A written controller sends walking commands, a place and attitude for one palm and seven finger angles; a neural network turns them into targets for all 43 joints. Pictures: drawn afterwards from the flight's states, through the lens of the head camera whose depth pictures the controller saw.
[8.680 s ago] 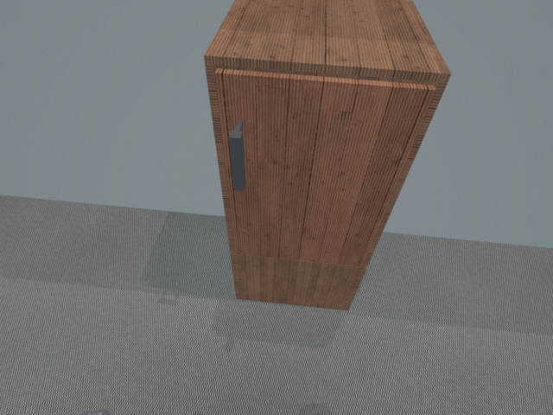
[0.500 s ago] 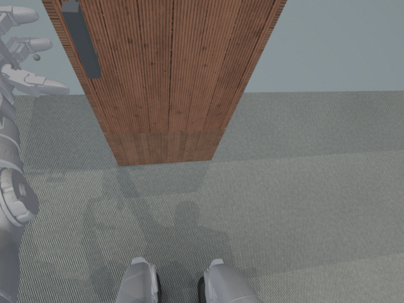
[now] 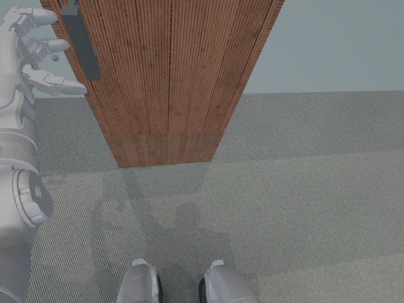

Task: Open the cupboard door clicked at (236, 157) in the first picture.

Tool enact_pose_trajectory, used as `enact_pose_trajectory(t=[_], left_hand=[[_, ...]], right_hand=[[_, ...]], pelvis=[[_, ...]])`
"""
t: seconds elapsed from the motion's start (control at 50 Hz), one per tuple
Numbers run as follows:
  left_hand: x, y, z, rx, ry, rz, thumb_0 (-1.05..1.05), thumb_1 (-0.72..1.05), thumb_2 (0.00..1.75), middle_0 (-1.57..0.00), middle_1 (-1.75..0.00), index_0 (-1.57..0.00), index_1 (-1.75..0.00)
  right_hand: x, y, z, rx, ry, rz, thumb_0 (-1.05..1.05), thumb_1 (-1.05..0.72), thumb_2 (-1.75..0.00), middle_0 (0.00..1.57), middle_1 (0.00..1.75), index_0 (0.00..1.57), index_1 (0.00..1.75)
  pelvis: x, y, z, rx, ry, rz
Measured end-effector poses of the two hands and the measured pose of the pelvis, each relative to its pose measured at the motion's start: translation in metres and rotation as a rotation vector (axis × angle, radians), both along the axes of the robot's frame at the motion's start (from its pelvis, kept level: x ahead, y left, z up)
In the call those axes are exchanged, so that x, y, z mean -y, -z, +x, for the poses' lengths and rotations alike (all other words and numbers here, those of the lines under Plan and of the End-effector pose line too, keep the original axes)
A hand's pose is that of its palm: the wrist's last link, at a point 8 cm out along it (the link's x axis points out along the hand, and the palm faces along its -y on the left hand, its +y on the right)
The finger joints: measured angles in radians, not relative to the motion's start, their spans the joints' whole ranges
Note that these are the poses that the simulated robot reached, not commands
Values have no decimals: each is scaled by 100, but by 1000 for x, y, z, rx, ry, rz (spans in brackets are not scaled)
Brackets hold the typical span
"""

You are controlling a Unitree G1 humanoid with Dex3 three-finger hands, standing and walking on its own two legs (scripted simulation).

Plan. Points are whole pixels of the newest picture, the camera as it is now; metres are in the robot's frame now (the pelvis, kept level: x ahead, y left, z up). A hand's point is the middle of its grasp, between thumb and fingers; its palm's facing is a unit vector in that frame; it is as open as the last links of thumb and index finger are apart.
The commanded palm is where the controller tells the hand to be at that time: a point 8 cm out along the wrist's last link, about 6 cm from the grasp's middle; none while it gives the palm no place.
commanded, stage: slide the fingers in behind the handle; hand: left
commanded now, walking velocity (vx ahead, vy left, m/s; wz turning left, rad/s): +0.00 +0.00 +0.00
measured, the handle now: (84, 39) +0.59 +0.17 +0.09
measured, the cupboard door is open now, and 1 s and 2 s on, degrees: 0 0 0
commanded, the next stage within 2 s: close the thumb around the handle in 1.16 s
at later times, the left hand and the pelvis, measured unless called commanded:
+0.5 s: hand (78, 59) +0.54 +0.17 +0.09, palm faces +0.04 -1.00 +0.01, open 14.0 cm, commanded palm +0.52 +0.20 +0.09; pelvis +0.00 -0.01 +0.00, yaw +1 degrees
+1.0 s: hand (92, 59) +0.54 +0.15 +0.09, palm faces +0.06 -1.00 -0.02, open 14.0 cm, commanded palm +0.52 +0.18 +0.09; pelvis +0.00 -0.02 +0.00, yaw +1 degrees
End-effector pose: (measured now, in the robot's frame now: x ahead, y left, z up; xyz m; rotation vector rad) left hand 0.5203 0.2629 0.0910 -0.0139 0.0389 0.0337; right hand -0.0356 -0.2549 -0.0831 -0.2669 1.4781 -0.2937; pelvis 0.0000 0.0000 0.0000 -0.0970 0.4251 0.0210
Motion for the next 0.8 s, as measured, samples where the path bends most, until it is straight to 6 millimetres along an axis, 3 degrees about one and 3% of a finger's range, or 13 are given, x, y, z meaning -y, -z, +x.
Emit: enact_pose_trajectory(t=[0.32, 0.8], left_hand=[[23, 0, -3, 7, -5, 3, -2, -50, 30, -30, -120, -30, -120], [66, -6, -9, 24, -5, 15, -2, -50, 30, -30, -120, -30, -120]], right_hand=[[3, 5, 15, 50, -24, 18, 0, -90, -90, 20, 30, 20, 30], [10, 10, 12, 62, -16, 57, 0, -90, -90, 20, 30, 20, 30]], pelvis=[[2, 0, 0, 12, -5, 8], [13, -2, 0, 28, -6, 27]])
